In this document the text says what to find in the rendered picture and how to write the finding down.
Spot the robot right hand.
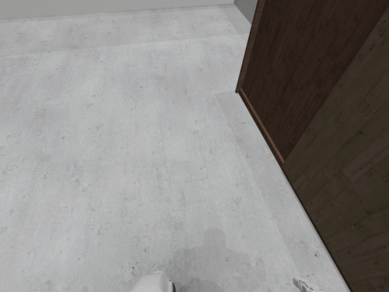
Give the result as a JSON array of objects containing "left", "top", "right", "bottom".
[{"left": 293, "top": 277, "right": 323, "bottom": 292}]

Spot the wardrobe door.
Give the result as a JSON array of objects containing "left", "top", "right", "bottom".
[
  {"left": 282, "top": 6, "right": 389, "bottom": 292},
  {"left": 242, "top": 0, "right": 389, "bottom": 161}
]

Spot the robot left thigh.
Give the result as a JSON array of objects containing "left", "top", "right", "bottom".
[{"left": 130, "top": 274, "right": 173, "bottom": 292}]

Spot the left robot shin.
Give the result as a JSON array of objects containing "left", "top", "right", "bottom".
[{"left": 153, "top": 271, "right": 166, "bottom": 277}]

